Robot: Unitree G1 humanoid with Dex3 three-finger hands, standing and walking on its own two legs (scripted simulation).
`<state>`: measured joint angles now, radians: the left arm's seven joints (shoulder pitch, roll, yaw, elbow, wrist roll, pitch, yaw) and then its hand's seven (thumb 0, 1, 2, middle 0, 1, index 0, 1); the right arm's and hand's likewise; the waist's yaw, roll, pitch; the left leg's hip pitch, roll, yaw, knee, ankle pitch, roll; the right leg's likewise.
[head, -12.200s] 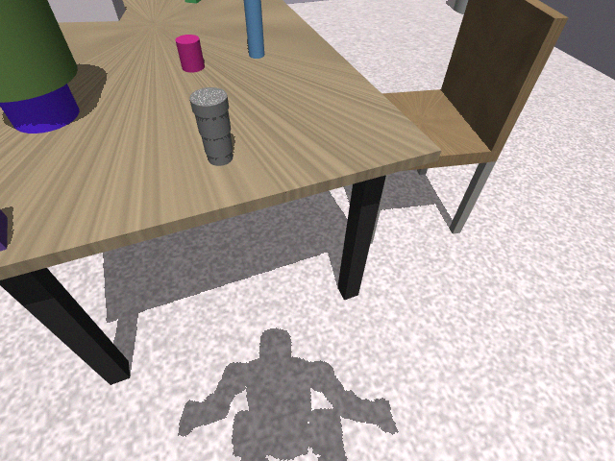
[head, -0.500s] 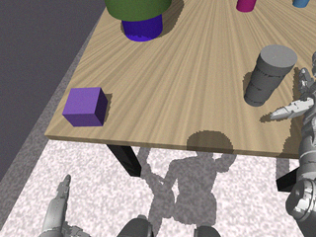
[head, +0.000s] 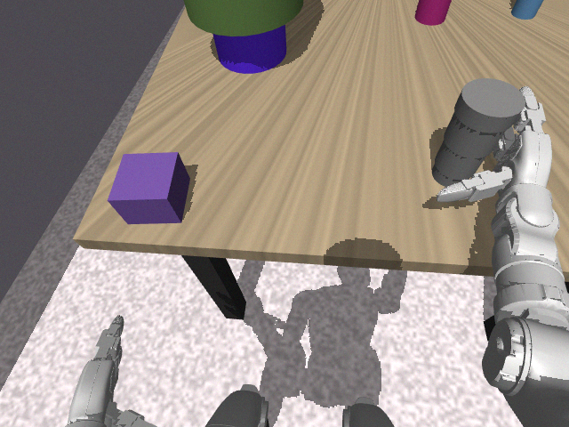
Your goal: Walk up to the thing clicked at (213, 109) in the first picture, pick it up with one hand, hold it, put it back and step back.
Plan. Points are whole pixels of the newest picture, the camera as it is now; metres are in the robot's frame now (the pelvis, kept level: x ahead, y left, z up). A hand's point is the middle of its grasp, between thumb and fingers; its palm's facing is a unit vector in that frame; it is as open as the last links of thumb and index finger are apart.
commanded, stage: close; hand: right
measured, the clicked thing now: (468, 140) +0.49 -0.21 +0.10
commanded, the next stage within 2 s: settle in 0.74 s
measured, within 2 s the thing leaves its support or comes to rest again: leaves its support in 1.00 s
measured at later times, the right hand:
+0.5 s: hand (470, 139) +0.50 -0.21 +0.09, palm faces +0.19 +0.98 +0.01, open 13.0 cm
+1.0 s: hand (471, 138) +0.50 -0.21 +0.10, palm faces +0.20 +0.98 +0.00, open 9.3 cm
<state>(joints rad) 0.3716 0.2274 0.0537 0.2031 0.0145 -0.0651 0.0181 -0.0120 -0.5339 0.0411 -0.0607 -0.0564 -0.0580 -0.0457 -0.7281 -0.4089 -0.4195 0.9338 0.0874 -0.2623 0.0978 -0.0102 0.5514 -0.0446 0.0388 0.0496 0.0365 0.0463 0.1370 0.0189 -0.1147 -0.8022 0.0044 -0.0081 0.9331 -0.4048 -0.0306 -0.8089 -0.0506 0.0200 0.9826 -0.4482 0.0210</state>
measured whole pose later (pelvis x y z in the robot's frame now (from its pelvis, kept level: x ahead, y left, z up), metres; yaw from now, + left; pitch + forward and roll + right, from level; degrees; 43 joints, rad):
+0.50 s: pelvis +0.00 +0.00 +0.00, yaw +0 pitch +17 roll +2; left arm 0.37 0.23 0.06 0.19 0.02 -0.06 0.01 -0.01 -0.53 0.05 -0.06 -0.06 -0.05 -0.05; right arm -0.80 -0.45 -0.43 1.01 0.07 -0.28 0.08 -0.01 0.43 -0.22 0.73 0.47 0.73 0.47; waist 0.16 0.01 -0.12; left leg -0.82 0.00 -0.01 0.93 -0.41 -0.03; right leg -0.83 -0.05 0.02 0.98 -0.45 0.02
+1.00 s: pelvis +0.01 +0.00 +0.00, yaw +0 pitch +16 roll +2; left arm 0.35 0.23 0.04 0.19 0.02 -0.04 0.01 -0.01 -0.52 0.04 -0.06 -0.06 -0.06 -0.04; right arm -0.77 -0.44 -0.43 0.98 0.06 -0.27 0.06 -0.08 0.30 -0.96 0.87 1.05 0.81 1.03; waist 0.16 0.01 -0.11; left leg -0.78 0.00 -0.01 0.90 -0.40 -0.03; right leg -0.79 -0.05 0.01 0.95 -0.45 0.02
